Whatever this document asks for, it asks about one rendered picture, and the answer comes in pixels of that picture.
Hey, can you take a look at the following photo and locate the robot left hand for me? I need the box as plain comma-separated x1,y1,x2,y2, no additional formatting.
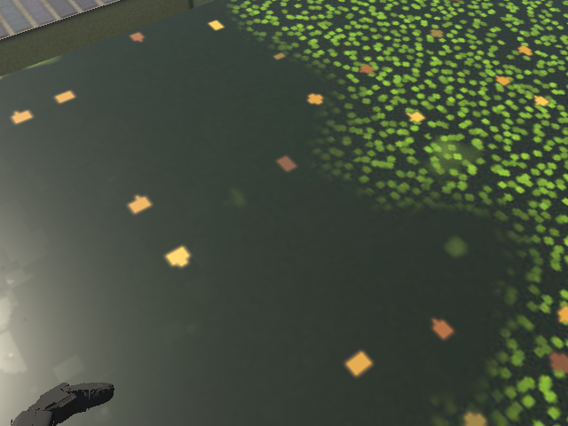
11,383,114,426

